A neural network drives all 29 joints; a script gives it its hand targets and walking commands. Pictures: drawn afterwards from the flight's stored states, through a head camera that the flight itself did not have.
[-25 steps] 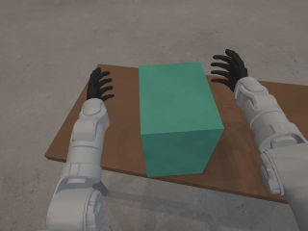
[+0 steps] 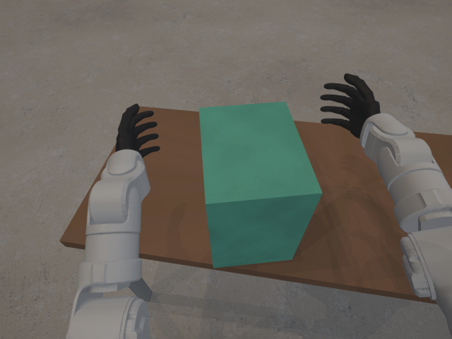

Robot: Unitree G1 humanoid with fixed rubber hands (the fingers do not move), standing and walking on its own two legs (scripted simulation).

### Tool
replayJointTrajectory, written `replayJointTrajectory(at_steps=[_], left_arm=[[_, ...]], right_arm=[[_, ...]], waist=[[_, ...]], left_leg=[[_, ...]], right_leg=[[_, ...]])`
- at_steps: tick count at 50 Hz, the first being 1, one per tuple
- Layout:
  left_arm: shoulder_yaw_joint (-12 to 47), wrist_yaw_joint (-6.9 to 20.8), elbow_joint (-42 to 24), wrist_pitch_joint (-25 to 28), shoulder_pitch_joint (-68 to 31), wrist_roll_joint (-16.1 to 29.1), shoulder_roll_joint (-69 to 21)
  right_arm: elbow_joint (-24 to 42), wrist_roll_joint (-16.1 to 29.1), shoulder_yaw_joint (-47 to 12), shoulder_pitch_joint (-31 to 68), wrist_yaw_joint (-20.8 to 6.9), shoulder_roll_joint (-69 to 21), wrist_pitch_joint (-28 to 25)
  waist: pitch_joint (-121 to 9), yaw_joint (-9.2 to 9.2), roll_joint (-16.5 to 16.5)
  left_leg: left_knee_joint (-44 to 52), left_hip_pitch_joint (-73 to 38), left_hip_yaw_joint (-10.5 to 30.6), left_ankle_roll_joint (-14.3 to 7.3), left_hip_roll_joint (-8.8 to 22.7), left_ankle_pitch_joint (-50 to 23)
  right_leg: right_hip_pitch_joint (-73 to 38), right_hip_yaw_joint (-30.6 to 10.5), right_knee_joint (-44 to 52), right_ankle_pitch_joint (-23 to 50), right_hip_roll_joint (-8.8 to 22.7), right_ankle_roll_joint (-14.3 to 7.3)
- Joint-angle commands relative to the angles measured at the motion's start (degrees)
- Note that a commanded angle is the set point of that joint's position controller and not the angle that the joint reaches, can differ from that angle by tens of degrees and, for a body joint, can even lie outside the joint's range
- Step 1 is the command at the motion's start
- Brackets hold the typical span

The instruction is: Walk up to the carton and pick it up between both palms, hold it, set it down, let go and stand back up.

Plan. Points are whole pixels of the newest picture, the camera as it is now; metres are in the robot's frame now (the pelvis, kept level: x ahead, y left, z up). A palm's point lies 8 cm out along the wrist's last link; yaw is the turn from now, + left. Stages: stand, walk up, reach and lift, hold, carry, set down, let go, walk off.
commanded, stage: set down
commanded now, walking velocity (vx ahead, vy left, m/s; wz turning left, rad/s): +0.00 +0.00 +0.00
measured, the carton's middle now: (248, 188) +0.42 +0.03 -0.01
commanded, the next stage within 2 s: none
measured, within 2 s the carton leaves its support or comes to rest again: neither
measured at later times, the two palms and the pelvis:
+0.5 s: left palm (141, 197) +0.30 +0.20 +0.10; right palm (378, 180) +0.38 -0.19 +0.10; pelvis +0.00 -0.01 +0.00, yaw +0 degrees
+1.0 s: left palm (151, 233) +0.26 +0.18 +0.05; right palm (387, 234) +0.31 -0.21 +0.05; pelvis +0.00 -0.02 +0.00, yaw -1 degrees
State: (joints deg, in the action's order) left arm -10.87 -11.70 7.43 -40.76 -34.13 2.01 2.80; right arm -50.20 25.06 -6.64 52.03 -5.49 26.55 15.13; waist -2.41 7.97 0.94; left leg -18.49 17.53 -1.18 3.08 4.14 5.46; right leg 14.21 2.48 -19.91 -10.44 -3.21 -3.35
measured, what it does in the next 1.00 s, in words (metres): stands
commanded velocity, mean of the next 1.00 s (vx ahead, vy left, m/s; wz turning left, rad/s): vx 0.00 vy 0.00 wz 0.00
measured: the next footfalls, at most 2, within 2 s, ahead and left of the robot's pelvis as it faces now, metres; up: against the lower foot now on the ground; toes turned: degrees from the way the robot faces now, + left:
none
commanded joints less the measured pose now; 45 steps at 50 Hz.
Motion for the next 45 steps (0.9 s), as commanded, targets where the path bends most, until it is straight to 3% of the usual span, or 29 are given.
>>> replayJointTrajectory(at_steps=[1, 6, 9, 11, 12, 19, 23, 26, 29, 31, 35, 39, 45], left_arm=[[0.80, 0.20, -13.81, 2.93, -17.28, -0.22, 3.43], [1.83, -0.08, -16.33, 3.18, -11.79, 0.57, 2.61], [2.20, 0.13, -21.92, 3.36, -8.21, 0.85, 2.70], [2.00, 0.16, -23.62, 3.06, -6.49, 0.80, 2.63], [2.29, 0.36, -23.54, 2.92, -4.17, 0.67, 1.88], [0.71, 0.87, -23.87, 3.71, 2.02, -0.49, 1.64], [2.88, 0.60, -25.55, 5.42, 4.36, -0.10, 0.57], [2.03, 0.32, -25.06, 6.49, 3.70, 0.19, 1.79], [2.08, 0.38, -23.43, 7.55, 8.27, -0.84, 0.68], [3.08, 0.45, -22.62, 8.56, 9.08, -1.02, -0.23], [3.74, 0.75, -22.10, 11.09, 12.19, -1.23, -0.50], [4.63, -0.04, -22.47, 14.74, 14.32, -1.60, -0.96], [5.46, 0.42, -21.12, 20.22, 22.49, -2.49, -2.24]], right_arm=[[12.34, -0.14, 3.66, 19.93, -0.02, 8.93, -2.73], [17.61, -1.57, 5.09, 14.97, 0.51, 8.18, -3.43], [23.33, -1.96, 6.30, 11.55, 1.30, 8.94, -4.63], [25.27, -1.54, 6.05, 10.07, 1.94, 8.90, -4.93], [25.98, -1.85, 6.40, 8.08, 2.12, 8.78, -5.05], [30.59, -1.76, 5.24, 0.64, 3.03, 6.27, -5.51], [31.67, -1.93, 6.20, -4.19, 2.63, 5.45, -6.37], [35.27, -2.74, 6.40, -3.79, 2.91, 4.72, -6.71], [33.80, -2.41, 5.51, -9.60, 2.89, 3.51, -6.88], [32.49, -2.94, 6.33, -11.82, 2.72, 3.24, -7.50], [35.30, -4.26, 6.78, -14.93, 2.88, 2.88, -9.88], [36.71, -4.54, 6.71, -19.38, 2.40, 1.60, -12.36], [37.41, -4.75, 5.63, -28.05, 2.18, 0.62, -16.58]], waist=[[-24.70, -0.70, 0.59], [-24.01, -1.67, 2.01], [-27.68, -2.77, 1.99], [-27.27, -2.63, 1.91], [-26.41, -3.27, 2.21], [-21.04, -2.28, 3.65], [-18.65, -3.57, 1.77], [-18.08, -2.77, 3.94], [-15.41, -2.55, 3.39], [-13.77, -3.61, 2.38], [-13.31, -4.09, 3.61], [-12.43, -3.61, 2.55], [-11.49, -4.54, 3.82]], left_leg=[[-1.76, -14.20, -0.43, -1.62, -4.32, -13.06], [-2.01, -14.92, -0.31, -2.53, -4.25, -11.34], [-3.52, -18.26, -0.05, -2.28, -4.34, -17.15], [-3.49, -18.80, -0.03, -2.39, -4.36, -17.53], [-3.32, -19.27, 0.07, -2.47, -4.32, -17.25], [-1.43, -18.91, -0.35, -3.50, -4.79, -12.60], [-1.23, -19.76, 0.05, -3.53, -4.51, -11.06], [-0.53, -18.39, -0.36, -4.24, -4.52, -7.58], [0.07, -18.18, -0.31, -4.47, -4.44, -6.63], [0.36, -19.15, -0.14, -4.16, -4.31, -6.49], [0.39, -19.58, -0.21, -4.49, -4.18, -5.96], [0.17, -19.02, -0.12, -4.32, -4.16, -6.17], [0.10, -21.05, -0.05, -4.54, -4.35, -9.21]], right_leg=[[-6.74, -2.34, 0.84, 17.08, -0.58, 4.38], [-5.88, -2.67, 0.84, 16.37, -0.17, 4.38], [-7.01, -2.11, -0.14, 23.42, -0.69, 4.48], [-7.22, -2.25, -0.35, 24.16, -0.62, 4.53], [-6.98, -2.17, -0.18, 23.89, -0.62, 4.47], [-6.48, -3.24, 0.91, 19.13, 0.21, 4.66], [-3.80, -3.30, 1.65, 14.79, 0.51, 3.80], [-3.59, -4.04, 2.06, 11.59, 1.19, 4.42], [-4.06, -5.00, 2.49, 10.08, 1.73, 4.23], [-2.14, -4.56, 2.83, 8.78, 1.43, 3.80], [-2.03, -4.70, 3.18, 8.60, 1.77, 4.10], [-2.02, -5.09, 3.10, 6.97, 2.09, 3.90], [-3.91, -5.31, 2.94, 14.21, 2.10, 3.78]])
